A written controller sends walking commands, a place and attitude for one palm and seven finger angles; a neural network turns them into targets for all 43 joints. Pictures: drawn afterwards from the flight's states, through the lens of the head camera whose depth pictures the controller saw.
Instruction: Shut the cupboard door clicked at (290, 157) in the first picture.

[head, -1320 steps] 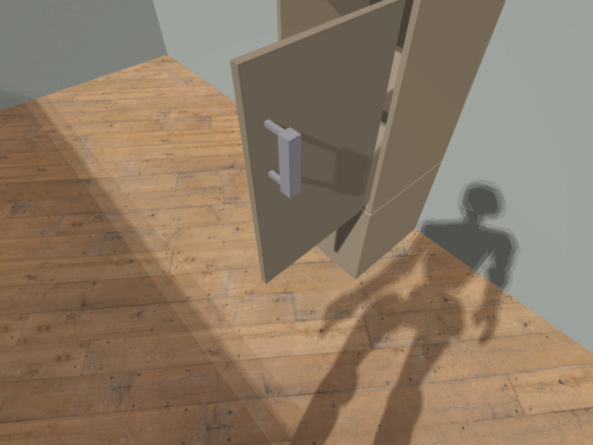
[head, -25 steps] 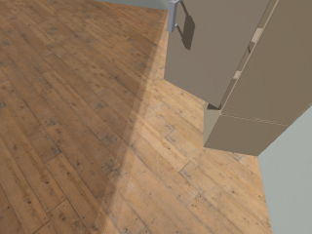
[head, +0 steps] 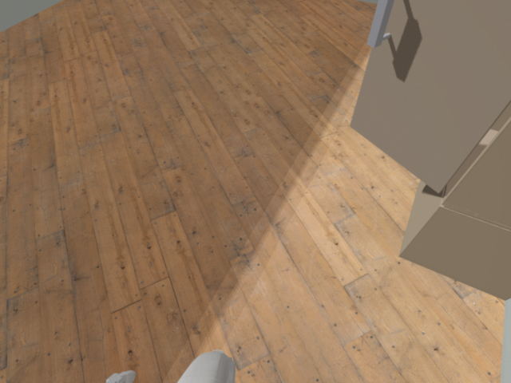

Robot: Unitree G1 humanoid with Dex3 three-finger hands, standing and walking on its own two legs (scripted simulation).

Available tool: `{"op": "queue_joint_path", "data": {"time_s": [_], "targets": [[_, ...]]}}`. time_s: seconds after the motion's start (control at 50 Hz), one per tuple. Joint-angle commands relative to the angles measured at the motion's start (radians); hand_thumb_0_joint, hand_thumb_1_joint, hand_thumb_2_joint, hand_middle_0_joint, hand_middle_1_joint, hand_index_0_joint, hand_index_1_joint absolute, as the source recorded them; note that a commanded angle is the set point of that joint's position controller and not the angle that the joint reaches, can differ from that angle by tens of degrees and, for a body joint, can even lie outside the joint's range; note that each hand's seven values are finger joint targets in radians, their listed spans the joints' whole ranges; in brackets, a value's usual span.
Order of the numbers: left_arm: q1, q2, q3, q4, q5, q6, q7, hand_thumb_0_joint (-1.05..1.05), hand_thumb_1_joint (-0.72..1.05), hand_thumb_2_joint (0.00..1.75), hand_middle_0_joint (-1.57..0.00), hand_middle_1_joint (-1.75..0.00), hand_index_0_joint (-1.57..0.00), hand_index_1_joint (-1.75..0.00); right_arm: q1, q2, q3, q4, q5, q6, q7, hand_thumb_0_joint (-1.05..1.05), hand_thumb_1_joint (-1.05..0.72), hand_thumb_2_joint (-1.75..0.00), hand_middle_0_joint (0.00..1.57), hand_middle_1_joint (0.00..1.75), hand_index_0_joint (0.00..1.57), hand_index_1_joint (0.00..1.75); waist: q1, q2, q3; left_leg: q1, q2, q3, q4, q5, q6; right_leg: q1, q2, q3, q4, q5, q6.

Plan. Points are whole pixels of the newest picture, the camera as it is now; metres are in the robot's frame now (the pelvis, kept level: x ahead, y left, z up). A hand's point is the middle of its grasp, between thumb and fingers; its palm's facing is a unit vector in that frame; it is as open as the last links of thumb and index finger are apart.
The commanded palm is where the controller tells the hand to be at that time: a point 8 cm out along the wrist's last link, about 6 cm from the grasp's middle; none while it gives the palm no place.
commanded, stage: walk to a spot facing it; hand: left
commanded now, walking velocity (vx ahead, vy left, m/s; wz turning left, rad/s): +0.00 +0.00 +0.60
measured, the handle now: (386, 17) +0.94 -0.33 +0.08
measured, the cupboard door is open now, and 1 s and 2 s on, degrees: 63 63 63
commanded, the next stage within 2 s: turn to face it in 1.08 s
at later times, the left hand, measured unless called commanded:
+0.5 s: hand out of the picture +0.11 +0.25 -0.15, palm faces +0.27 -0.93 -0.26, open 7.4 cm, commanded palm none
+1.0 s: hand out of the picture +0.09 +0.18 -0.18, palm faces +0.65 -0.73 -0.18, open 7.3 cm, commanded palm none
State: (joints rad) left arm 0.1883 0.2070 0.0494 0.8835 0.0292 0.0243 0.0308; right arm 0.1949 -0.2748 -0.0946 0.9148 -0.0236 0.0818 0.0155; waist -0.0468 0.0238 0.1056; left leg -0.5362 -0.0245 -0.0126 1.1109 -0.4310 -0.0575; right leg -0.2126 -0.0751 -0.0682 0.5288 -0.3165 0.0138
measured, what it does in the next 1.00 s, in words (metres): walks ahead, turning left: left foot, then right foot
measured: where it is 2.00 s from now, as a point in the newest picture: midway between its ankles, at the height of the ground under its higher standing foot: (197, 316)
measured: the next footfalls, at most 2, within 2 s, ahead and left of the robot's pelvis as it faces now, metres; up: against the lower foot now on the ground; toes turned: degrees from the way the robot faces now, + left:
left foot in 0.18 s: +0.04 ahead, +0.15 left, +0.00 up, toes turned +12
right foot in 0.56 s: +0.24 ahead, -0.07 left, +0.00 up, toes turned +15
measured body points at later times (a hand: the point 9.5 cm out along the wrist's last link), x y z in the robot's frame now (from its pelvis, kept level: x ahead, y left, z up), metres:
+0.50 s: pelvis +0.08 +0.02 +0.00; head +0.11 +0.02 +0.45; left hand +0.09 +0.30 -0.13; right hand +0.17 -0.21 -0.15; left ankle +0.00 +0.14 -0.74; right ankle +0.18 -0.09 -0.71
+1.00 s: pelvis +0.24 +0.08 -0.01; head +0.28 +0.12 +0.44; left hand +0.05 +0.22 -0.16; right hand +0.50 -0.03 -0.14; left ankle +0.27 +0.22 -0.71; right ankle +0.20 -0.08 -0.74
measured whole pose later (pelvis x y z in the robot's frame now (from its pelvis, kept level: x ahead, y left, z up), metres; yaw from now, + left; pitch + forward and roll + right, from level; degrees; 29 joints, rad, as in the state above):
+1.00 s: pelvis +0.24 +0.08 -0.01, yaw +38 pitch +0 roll +0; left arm 0.41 0.17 0.05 1.01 0.03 -0.06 0.00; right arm 0.05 -0.21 -0.05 0.89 -0.03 0.02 0.06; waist 0.04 -0.02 0.14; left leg -0.51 0.04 0.14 0.72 -0.29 0.04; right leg 0.01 -0.14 -0.39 0.45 -0.42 0.06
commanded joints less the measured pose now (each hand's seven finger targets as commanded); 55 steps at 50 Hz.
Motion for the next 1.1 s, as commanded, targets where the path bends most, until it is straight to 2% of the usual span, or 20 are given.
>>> {"op": "queue_joint_path", "data": {"time_s": [0.0,0.06,0.12,0.16,0.18,0.26,0.4,0.48,0.5,0.52,0.54,0.56,0.62,0.66,0.88,0.96,0.98,1.02,1.04,1.08], "targets": [[0.074,0.22,0.059,-0.061,0.004,-0.031,0.01,0.0,0.9,0.9,-0.2,-0.3,-0.2,-0.3,-0.081,-0.015,0.013,-0.106,0.01,-0.027,0.016,0.0,-0.9,-0.9,0.2,0.3,0.2,0.3,0.064,-0.208,-0.092,0.021,0.035,0.068,-0.193,-0.027,-0.005,0.14,-0.25,0.057,-0.089,0.642,-0.132],[0.124,0.243,0.071,-0.045,0.004,-0.03,0.002,0.0,0.9,0.9,-0.2,-0.3,-0.2,-0.3,-0.107,-0.015,0.023,-0.125,0.011,-0.037,0.018,0.0,-0.9,-0.9,0.2,0.3,0.2,0.3,0.088,-0.253,-0.118,0.095,0.023,0.107,-0.356,-0.024,0.018,0.171,-0.27,0.064,-0.085,0.528,-0.115],[0.111,0.239,0.072,-0.042,-0.007,-0.03,-0.015,0.0,0.9,0.9,-0.2,-0.3,-0.2,-0.3,0.009,-0.072,0.016,-0.095,0.004,-0.062,0.016,0.0,-0.9,-0.9,0.2,0.3,0.2,0.3,0.02,-0.145,-0.163,0.409,0.009,0.115,-0.668,0.108,0.048,0.012,-0.238,-0.026,0.075,0.25,-0.042],[0.024,0.126,0.039,-0.133,-0.008,-0.028,-0.036,0.0,0.9,0.9,-0.2,-0.3,-0.2,-0.3,0.207,-0.276,-0.035,-0.051,-0.015,-0.069,-0.001,0.0,-0.9,-0.9,0.2,0.3,0.2,0.3,-0.094,0.342,-0.193,0.696,0.43,-0.501,-0.809,0.205,0.278,-0.499,-0.02,-0.102,0.537,-0.37,0.059],[-0.098,0.153,0.036,-0.161,0.005,-0.021,-0.028,0.0,0.9,0.9,-0.2,-0.3,-0.2,-0.3,0.27,-0.258,-0.028,-0.025,-0.012,-0.069,-0.004,0.0,-0.9,-0.9,0.2,0.3,0.2,0.3,-0.126,0.211,-0.144,0.598,0.443,-0.514,-0.84,0.024,0.301,-0.53,-0.055,0.012,0.609,-0.342,0.036],[-0.043,0.137,0.05,-0.102,0.0,-0.031,-0.054,0.0,0.9,0.9,-0.2,-0.3,-0.2,-0.3,0.075,-0.16,0.006,-0.081,-0.01,-0.094,-0.024,0.0,-0.9,-0.9,0.2,0.3,0.2,0.3,-0.006,0.134,-0.045,0.399,0.267,-0.323,-0.873,0.003,0.223,-0.464,-0.054,0.056,0.592,-0.055,0.043],[-0.054,0.11,0.04,-0.109,-0.002,-0.036,-0.067,0.0,0.9,0.9,-0.2,-0.3,-0.2,-0.3,0.079,-0.152,-0.001,-0.051,-0.009,-0.104,-0.02,0.0,-0.9,-0.9,0.2,0.3,0.2,0.3,0.01,0.113,-0.048,0.327,0.218,-0.266,-0.875,0.019,0.237,-0.294,0.004,0.007,0.243,0.023,0.055],[0.1,0.133,0.056,-0.067,0.0,-0.049,-0.066,0.0,0.9,0.9,-0.2,-0.3,-0.2,-0.3,0.019,-0.134,-0.003,-0.049,-0.005,-0.097,-0.017,0.0,-0.9,-0.9,0.2,0.3,0.2,0.3,0.1,0.077,-0.052,0.115,0.165,-0.246,-0.746,-0.063,0.201,0.06,0.063,-0.019,0.061,0.084,0.05],[0.216,0.172,0.073,-0.036,0.004,-0.06,-0.058,0.0,0.9,0.9,-0.2,-0.3,-0.2,-0.3,0.002,-0.097,0.001,-0.054,0.001,-0.1,-0.016,0.0,-0.9,-0.9,0.2,0.3,0.2,0.3,0.153,-0.032,-0.088,-0.015,0.092,-0.19,-0.592,-0.103,0.166,0.254,0.007,0.052,-0.048,0.001,0.036],[0.329,0.272,0.093,-0.018,0.019,-0.075,-0.043,0.0,0.9,0.9,-0.2,-0.3,-0.2,-0.3,0.032,-0.018,0.018,-0.071,0.014,-0.108,-0.011,0.0,-0.9,-0.9,0.2,0.3,0.2,0.3,0.2,-0.332,-0.169,-0.159,-0.049,-0.032,-0.224,-0.157,0.105,0.399,-0.262,0.38,-0.236,-0.311,-0.041],[0.33,0.289,0.085,-0.022,0.005,-0.065,-0.035,0.0,0.9,0.9,-0.2,-0.3,-0.2,-0.3,0.017,-0.012,0.015,-0.095,0.004,-0.107,-0.01,0.0,-0.9,-0.9,0.2,0.3,0.2,0.3,0.183,-0.366,-0.136,-0.222,-0.053,-0.047,0.03,-0.207,0.098,0.309,-0.403,0.632,-0.388,-0.488,-0.104],[0.253,0.264,0.084,-0.036,0.005,-0.07,-0.026,0.0,0.9,0.9,-0.2,-0.3,-0.2,-0.3,0.027,-0.034,0.007,-0.084,-0.004,-0.105,-0.006,0.0,-0.9,-0.9,0.2,0.3,0.2,0.3,0.132,-0.347,-0.103,-0.234,0.005,-0.094,0.162,-0.11,0.097,0.2,-0.411,0.683,-0.425,-0.584,-0.123],[0.081,0.123,0.049,-0.055,0.005,-0.086,-0.018,0.0,0.9,0.9,-0.2,-0.3,-0.2,-0.3,0.028,0.0,0.01,-0.028,-0.01,-0.088,0.016,0.0,-0.9,-0.9,0.2,0.3,0.2,0.3,0.037,-0.137,-0.034,-0.129,0.102,-0.055,0.182,0.138,0.065,-0.011,-0.298,0.249,-0.367,-0.223,-0.086],[0.108,0.096,0.044,-0.031,0.001,-0.1,-0.02,0.0,0.9,0.9,-0.2,-0.3,-0.2,-0.3,0.052,0.026,0.017,-0.011,-0.005,-0.076,0.023,0.0,-0.9,-0.9,0.2,0.3,0.2,0.3,0.031,-0.175,-0.063,-0.119,0.103,-0.013,0.135,0.196,0.05,0.041,-0.252,0.07,-0.342,0.035,-0.076],[0.272,0.116,0.038,0.075,0.003,-0.109,-0.014,0.0,0.9,0.9,-0.2,-0.3,-0.2,-0.3,-0.206,0.053,0.044,-0.111,-0.004,-0.084,0.052,0.0,-0.9,-0.9,0.2,0.3,0.2,0.3,0.093,-0.154,-0.016,-0.135,0.101,0.12,-0.34,0.181,0.079,0.298,-0.306,-0.149,-0.244,0.571,-0.088],[0.218,0.182,0.051,0.055,-0.003,-0.101,-0.017,0.0,0.9,0.9,-0.2,-0.3,-0.2,-0.3,-0.065,0.004,0.032,-0.096,-0.009,-0.096,0.039,0.0,-0.9,-0.9,0.2,0.3,0.2,0.3,0.005,-0.163,-0.111,0.178,-0.003,0.208,-0.459,0.122,0.136,0.248,-0.309,-0.236,0.006,0.85,-0.068],[0.203,0.186,0.051,0.053,-0.008,-0.096,-0.02,0.0,0.9,0.9,-0.2,-0.3,-0.2,-0.3,0.057,-0.045,0.02,-0.064,-0.015,-0.098,0.032,0.0,-0.9,-0.9,0.2,0.3,0.2,0.3,-0.059,-0.109,-0.179,0.411,-0.013,0.189,-0.547,0.196,0.15,0.126,-0.276,-0.266,0.215,0.742,-0.035],[0.142,0.115,0.039,-0.049,-0.021,-0.088,-0.045,0.0,0.9,0.9,-0.2,-0.3,-0.2,-0.3,0.279,-0.28,-0.034,-0.027,-0.016,-0.104,0.002,0.0,-0.9,-0.9,0.2,0.3,0.2,0.3,-0.139,0.227,-0.344,0.832,0.444,-0.523,-0.706,0.452,0.361,-0.442,-0.038,-0.153,0.806,-0.278,0.048],[0.064,0.133,0.04,-0.092,-0.017,-0.083,-0.035,0.0,0.9,0.9,-0.2,-0.3,-0.2,-0.3,0.277,-0.288,-0.03,-0.02,-0.002,-0.098,-0.007,0.0,-0.9,-0.9,0.2,0.3,0.2,0.3,-0.127,0.047,-0.3,0.736,0.497,-0.552,-0.749,0.404,0.38,-0.495,-0.052,-0.008,0.856,-0.271,0.03],[0.066,0.094,0.041,-0.058,-0.006,-0.07,-0.03,0.0,0.9,0.9,-0.2,-0.3,-0.2,-0.3,0.099,-0.192,-0.001,-0.079,-0.001,-0.116,-0.022,0.0,-0.9,-0.9,0.2,0.3,0.2,0.3,-0.046,0.082,-0.18,0.46,0.396,-0.393,-0.823,0.138,0.289,-0.477,-0.102,0.052,0.817,-0.139,0.03]]}}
